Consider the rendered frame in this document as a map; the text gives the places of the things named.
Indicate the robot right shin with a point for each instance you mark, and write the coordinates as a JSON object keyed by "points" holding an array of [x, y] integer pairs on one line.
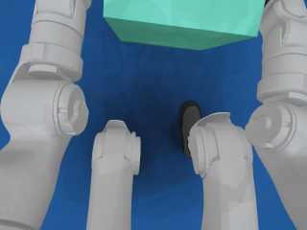
{"points": [[221, 117]]}

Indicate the robot left forearm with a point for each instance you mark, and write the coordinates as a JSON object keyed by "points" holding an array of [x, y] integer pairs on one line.
{"points": [[55, 44]]}

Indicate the robot left shin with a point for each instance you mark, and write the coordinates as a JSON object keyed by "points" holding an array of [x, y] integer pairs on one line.
{"points": [[99, 141]]}

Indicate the robot right forearm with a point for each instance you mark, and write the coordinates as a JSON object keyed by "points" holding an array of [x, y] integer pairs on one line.
{"points": [[283, 26]]}

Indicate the robot shin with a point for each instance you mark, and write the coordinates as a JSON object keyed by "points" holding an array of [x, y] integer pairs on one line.
{"points": [[99, 141], [221, 117]]}

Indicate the robot left upper arm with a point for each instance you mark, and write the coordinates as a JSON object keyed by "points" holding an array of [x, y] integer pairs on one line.
{"points": [[41, 117]]}

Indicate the robot right upper arm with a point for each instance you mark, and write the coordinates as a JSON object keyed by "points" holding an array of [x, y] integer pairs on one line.
{"points": [[278, 132]]}

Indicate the carton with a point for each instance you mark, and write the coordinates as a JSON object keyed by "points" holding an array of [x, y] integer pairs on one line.
{"points": [[184, 24]]}

